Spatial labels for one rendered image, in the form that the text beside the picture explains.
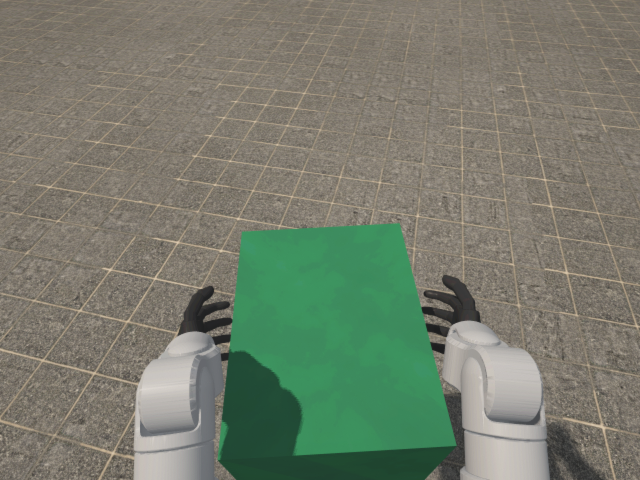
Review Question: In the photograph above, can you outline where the right robot hand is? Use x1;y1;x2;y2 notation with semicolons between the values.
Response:
421;275;481;354

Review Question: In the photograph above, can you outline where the carton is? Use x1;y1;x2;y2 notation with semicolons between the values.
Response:
218;223;457;480

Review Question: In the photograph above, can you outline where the right robot forearm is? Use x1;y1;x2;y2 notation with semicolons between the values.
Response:
442;321;550;480

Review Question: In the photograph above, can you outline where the left robot hand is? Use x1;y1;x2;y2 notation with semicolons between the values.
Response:
177;286;232;361

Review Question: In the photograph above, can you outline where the left robot forearm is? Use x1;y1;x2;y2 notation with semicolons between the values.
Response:
133;332;224;480

